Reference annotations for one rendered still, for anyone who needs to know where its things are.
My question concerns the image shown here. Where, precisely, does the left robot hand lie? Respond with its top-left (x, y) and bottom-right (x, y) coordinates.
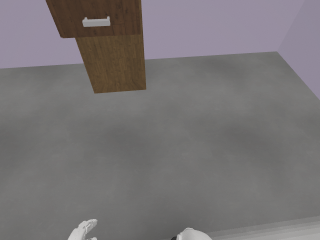
top-left (68, 219), bottom-right (97, 240)

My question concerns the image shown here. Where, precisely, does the handle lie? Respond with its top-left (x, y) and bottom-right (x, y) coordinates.
top-left (82, 16), bottom-right (111, 27)

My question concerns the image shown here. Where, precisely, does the cabinet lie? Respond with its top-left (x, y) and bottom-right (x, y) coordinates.
top-left (75, 0), bottom-right (146, 94)

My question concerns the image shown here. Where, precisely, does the drawer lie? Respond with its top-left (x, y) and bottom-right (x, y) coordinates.
top-left (45, 0), bottom-right (141, 39)

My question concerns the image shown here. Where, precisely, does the right robot thigh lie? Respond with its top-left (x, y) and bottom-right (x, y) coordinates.
top-left (176, 229), bottom-right (212, 240)

